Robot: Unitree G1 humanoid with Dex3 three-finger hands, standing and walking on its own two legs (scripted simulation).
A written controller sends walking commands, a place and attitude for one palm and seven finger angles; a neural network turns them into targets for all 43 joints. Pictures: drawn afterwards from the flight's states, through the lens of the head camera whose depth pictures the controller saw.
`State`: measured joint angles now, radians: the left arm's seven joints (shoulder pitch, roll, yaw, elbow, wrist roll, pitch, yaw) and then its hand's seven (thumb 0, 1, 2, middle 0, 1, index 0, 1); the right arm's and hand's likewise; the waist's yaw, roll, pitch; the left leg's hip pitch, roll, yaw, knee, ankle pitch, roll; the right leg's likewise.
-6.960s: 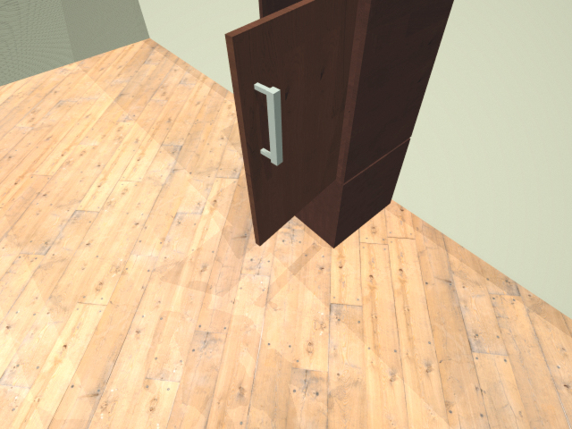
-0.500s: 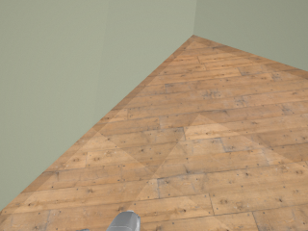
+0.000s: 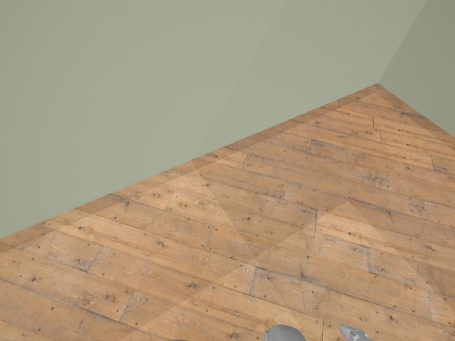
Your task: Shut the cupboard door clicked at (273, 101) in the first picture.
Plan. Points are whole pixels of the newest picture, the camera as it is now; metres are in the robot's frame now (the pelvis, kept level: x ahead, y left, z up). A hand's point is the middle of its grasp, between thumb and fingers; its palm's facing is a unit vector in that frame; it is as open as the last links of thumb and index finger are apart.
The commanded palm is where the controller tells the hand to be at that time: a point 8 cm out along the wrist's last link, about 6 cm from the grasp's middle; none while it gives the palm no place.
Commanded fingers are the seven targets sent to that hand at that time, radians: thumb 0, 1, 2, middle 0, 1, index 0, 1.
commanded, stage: walk to a spot facing it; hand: left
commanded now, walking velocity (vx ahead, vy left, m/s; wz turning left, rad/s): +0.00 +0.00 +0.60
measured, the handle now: out of the picture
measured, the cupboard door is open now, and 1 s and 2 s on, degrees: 97 97 97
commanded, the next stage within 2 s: none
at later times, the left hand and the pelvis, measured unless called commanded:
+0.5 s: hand out of the picture +0.04 +0.13 -0.15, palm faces +0.29 -0.92 -0.26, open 7.3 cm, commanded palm none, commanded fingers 0.00 0.90 0.90 -0.20 -0.30 -0.20 -0.30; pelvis +0.01 -0.07 +0.01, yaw +18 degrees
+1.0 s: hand out of the picture -0.04 +0.18 -0.16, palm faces +0.58 -0.77 -0.26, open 7.4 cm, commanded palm none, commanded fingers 0.00 0.90 0.90 -0.20 -0.30 -0.20 -0.30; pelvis +0.00 -0.05 +0.00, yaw +35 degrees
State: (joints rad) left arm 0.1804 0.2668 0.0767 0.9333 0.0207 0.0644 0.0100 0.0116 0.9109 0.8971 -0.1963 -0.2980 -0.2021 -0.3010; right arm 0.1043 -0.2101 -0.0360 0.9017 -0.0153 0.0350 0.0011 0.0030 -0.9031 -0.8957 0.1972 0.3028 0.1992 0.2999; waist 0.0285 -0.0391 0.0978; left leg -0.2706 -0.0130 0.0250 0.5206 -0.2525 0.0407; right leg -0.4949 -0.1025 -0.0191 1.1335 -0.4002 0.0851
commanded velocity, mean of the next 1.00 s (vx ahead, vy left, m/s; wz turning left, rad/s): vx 0.00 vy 0.00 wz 0.60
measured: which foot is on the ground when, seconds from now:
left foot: down 0.00-0.26, up 0.28-0.68, down 0.70-1.00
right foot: up 0.00-0.24, down 0.26-0.70, up 0.72-1.00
